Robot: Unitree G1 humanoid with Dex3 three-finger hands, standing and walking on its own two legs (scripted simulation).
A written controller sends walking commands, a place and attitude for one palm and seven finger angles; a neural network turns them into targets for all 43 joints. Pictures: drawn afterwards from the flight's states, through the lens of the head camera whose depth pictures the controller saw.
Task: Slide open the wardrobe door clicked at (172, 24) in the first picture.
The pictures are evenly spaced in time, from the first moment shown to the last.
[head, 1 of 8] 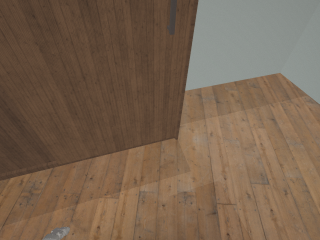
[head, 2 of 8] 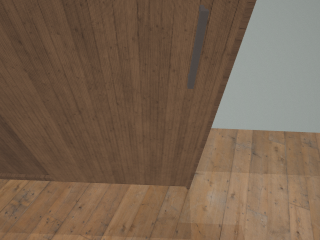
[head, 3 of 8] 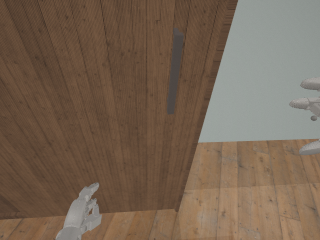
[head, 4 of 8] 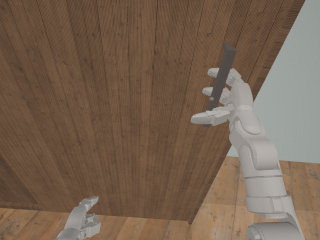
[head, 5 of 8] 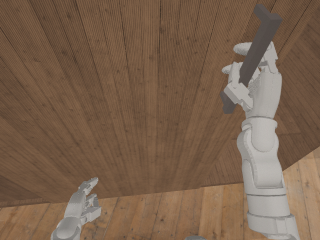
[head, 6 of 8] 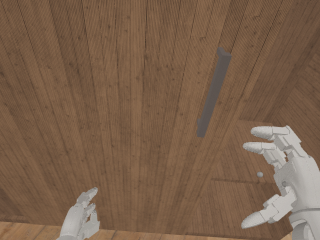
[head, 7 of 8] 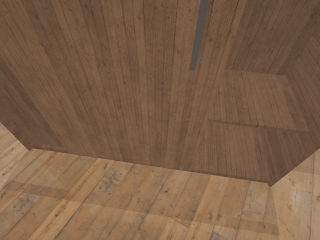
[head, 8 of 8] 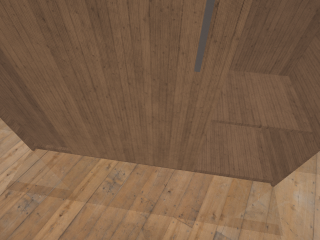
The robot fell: no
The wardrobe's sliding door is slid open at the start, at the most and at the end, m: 0.00 0.52 0.52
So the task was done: yes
